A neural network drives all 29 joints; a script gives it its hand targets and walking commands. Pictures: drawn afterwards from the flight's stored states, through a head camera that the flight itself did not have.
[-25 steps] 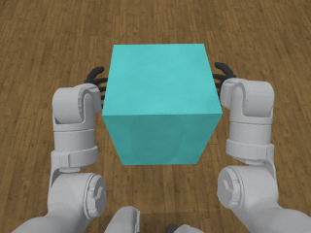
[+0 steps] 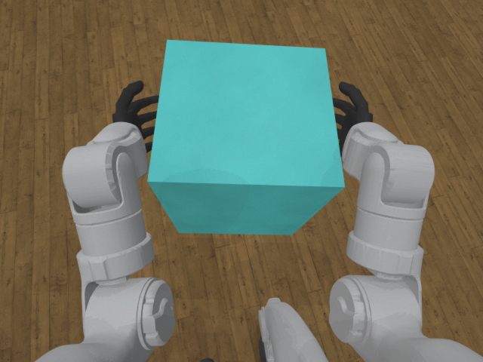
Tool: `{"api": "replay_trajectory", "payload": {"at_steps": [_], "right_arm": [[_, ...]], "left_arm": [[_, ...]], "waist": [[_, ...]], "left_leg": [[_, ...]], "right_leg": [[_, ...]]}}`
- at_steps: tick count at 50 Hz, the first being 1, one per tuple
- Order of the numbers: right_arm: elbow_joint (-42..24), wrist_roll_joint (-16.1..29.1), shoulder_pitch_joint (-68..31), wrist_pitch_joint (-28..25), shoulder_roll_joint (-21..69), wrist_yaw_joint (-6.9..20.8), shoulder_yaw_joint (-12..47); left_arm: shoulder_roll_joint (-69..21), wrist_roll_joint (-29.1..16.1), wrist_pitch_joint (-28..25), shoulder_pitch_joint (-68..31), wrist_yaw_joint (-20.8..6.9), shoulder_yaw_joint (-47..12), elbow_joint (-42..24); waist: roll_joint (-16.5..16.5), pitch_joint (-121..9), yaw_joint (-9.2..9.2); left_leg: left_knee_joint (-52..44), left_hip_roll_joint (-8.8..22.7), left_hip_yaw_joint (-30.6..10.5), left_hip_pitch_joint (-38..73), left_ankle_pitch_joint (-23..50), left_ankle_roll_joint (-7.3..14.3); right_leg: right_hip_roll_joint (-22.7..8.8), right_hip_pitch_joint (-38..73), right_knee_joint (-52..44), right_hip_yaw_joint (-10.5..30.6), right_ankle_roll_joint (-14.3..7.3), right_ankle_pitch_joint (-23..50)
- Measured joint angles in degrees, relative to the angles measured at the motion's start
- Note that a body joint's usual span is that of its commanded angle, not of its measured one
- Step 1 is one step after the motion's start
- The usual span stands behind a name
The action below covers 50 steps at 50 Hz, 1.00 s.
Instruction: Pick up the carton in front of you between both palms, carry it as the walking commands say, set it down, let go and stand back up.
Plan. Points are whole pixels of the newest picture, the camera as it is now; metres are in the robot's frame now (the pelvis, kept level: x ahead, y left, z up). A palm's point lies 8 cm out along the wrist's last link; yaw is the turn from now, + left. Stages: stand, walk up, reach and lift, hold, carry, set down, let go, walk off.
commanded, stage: carry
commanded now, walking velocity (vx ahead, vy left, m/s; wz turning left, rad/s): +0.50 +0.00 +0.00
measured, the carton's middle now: (240, 154) +0.41 -0.04 +0.07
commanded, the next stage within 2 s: none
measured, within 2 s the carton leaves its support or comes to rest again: neither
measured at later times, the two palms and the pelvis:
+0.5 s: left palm out of the picture +0.71 +0.15 +0.21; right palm out of the picture +0.73 -0.15 +0.21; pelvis +0.34 -0.03 +0.03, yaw +1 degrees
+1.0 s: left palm out of the picture +1.03 +0.12 +0.24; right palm out of the picture +1.05 -0.18 +0.25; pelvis +0.66 -0.04 +0.08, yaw +0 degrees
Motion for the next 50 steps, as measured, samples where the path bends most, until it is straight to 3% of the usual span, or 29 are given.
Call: {"api": "replay_trajectory", "payload": {"at_steps": [3, 5, 7, 9, 11, 13, 17, 22, 25, 27, 30, 32, 34, 37, 41, 44, 46, 50], "right_arm": [[3.3, 0.4, -1.5, 0.2, -0.9, 0.0, -0.2], [7.1, 0.4, -2.6, 0.6, -1.9, 0.1, 0.0], [11.1, 0.1, -3.3, 0.7, -3.6, 0.8, 0.2], [14.6, -0.4, -3.0, 0.9, -4.5, 1.6, 0.2], [16.8, -1.1, -2.8, 1.7, -4.3, 1.8, 0.3], [17.1, -2.2, -2.7, 2.6, -3.6, 1.8, 0.4], [14.2, -3.6, -2.7, 3.6, -2.4, 1.8, -0.2], [10.4, -4.1, -3.4, 4.0, -2.1, 1.8, -1.0], [11.7, -3.9, -4.1, 3.9, -2.4, 1.8, -1.1], [14.5, -4.0, -4.8, 2.8, -2.1, 1.8, -0.3], [16.9, -4.2, -3.4, 1.9, -1.5, 1.7, 1.7], [16.3, -2.9, -1.7, 2.2, -1.7, 1.3, 2.6], [14.7, -1.5, -0.5, 2.3, -2.0, 0.7, 2.8], [12.2, -0.1, -0.3, 2.1, -2.2, 0.0, 2.2], [10.1, 0.4, -1.6, 1.5, -2.1, -0.1, 1.4], [11.1, 0.4, -3.1, 1.7, -2.6, -0.1, 0.9], [12.6, 0.5, -3.8, 1.9, -3.9, 0.2, 0.7], [16.3, -0.7, -3.6, 2.8, -4.5, 1.3, -0.3]], "left_arm": [[0.2, 0.7, 0.2, -0.3, -0.1, -0.2, 2.0], [0.7, 1.0, 0.3, -1.0, -0.2, -0.4, 5.4], [1.0, 1.3, -0.3, -1.9, -0.2, -1.4, 10.4], [1.2, 1.7, -0.6, -1.7, -0.2, -2.8, 14.4], [1.8, 0.9, 0.0, -0.4, -0.2, -3.8, 16.1], [2.6, -0.7, 0.5, 0.8, 0.2, -4.4, 16.3], [3.3, -3.0, 0.7, 0.7, 1.0, -4.2, 14.8], [3.3, -3.6, 0.2, -1.7, 1.4, -3.2, 13.7], [3.7, -3.5, 0.4, -3.2, 1.4, -2.8, 15.3], [4.7, -3.4, 0.6, -3.4, 1.1, -2.4, 16.6], [5.3, -3.2, 0.8, -2.2, 0.5, -1.4, 18.1], [4.8, -2.4, 1.5, -2.0, 0.4, -0.9, 18.1], [4.0, -1.3, 1.9, -2.0, 0.3, -0.6, 17.2], [2.9, -0.5, 1.9, -2.1, 0.2, -0.2, 14.2], [2.2, 0.0, 1.7, -2.0, 0.2, 0.1, 10.2], [2.3, 0.0, 1.6, -2.5, 0.2, -0.1, 10.5], [2.3, 0.1, 0.7, -3.6, 0.2, -1.0, 13.4], [2.4, 0.1, 0.5, -2.3, 0.2, -3.6, 17.3]], "waist": [[0.2, -3.1, 0.60], [0.9, -5.2, 2.10], [1.8, -6.6, 4.37], [0.9, -7.3, 7.24], [-0.1, -7.3, 9.41], [-0.5, -6.9, 10.91], [-0.9, -5.9, 12.51], [-0.9, -6.9, 12.40], [-2.1, -8.2, 10.81], [-3.3, -8.3, 8.46], [-2.2, -7.4, 4.51], [-1.5, -6.4, 2.55], [-1.1, -5.2, 1.27], [-0.7, -4.2, 0.34], [-0.5, -4.9, 0.67], [0.6, -6.7, 2.46], [1.6, -7.4, 4.58], [-0.1, -7.6, 9.55]], "left_leg": [[-1.9, 0.9, -0.6, 5.1, -3.1, -1.4], [0.0, 2.3, -1.0, 7.9, -6.6, -2.5], [10.8, 4.3, -2.0, 6.5, -8.1, -2.8], [29.3, 2.6, -5.3, -0.1, -6.6, -2.7], [44.0, 0.8, -6.1, -7.5, -4.2, -2.0], [49.6, 0.5, -5.4, -13.9, -1.4, -1.4], [47.8, 1.2, -4.1, -23.7, 0.3, -1.0], [31.0, 2.8, -2.2, -27.6, 3.3, -1.5], [17.2, 1.2, 1.1, -23.0, 4.4, -0.6], [14.2, -0.5, 3.1, -19.0, 7.8, 0.8], [14.9, -0.9, 2.8, -15.0, 2.1, 1.3], [11.4, -0.8, 2.1, -11.4, 1.4, 0.7], [7.6, -0.6, 1.6, -7.7, 1.5, 0.4], [3.7, -0.1, 1.1, -2.9, 0.4, 0.3], [0.2, 0.4, 0.7, 3.2, -2.4, -0.8], [0.9, 2.0, 0.2, 7.3, -6.7, -2.4], [10.0, 4.2, -0.7, 6.4, -9.9, -2.8], [42.2, 0.8, -5.7, -6.8, -6.1, -2.3]], "right_leg": [[-0.5, 0.9, -15.7, -1.9, 0.1, 4.1], [0.5, 4.7, -25.2, -4.9, -0.6, 7.3], [1.6, 7.8, -25.3, -7.0, -0.9, 8.1], [1.9, 10.2, -24.0, -6.9, -1.1, 4.3], [1.9, 13.7, -26.7, -6.3, -0.9, 3.1], [1.8, 17.4, -30.3, -5.8, -0.9, 2.9], [1.3, 23.7, -35.6, -5.3, -0.9, 1.6], [0.8, 31.1, -40.4, -4.6, 0.2, -1.6], [-0.8, 35.0, -40.0, -4.1, 1.5, -5.3], [-3.0, 33.7, -30.0, -3.4, 1.8, -7.9], [-0.1, 23.0, -1.6, 1.1, 1.1, -4.9], [1.2, 15.4, 9.7, 1.0, 0.2, -2.3], [1.3, 9.1, 12.0, 0.4, -0.5, -0.1], [0.5, 2.3, 7.3, -0.5, -0.6, -0.1], [-1.1, -0.4, -9.2, -1.9, 0.1, 2.8], [-0.2, 4.0, -23.4, -5.3, -0.5, 6.2], [1.0, 7.5, -25.3, -7.6, -1.2, 8.3], [1.4, 13.0, -26.0, -7.2, -1.0, 3.2]]}}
